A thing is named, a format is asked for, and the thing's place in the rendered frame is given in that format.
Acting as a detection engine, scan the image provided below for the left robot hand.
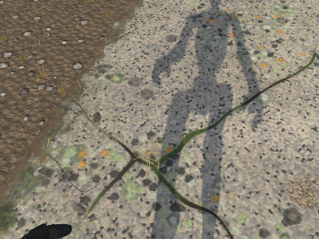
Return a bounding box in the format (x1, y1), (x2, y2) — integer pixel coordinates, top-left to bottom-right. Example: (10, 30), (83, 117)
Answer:
(21, 223), (72, 239)

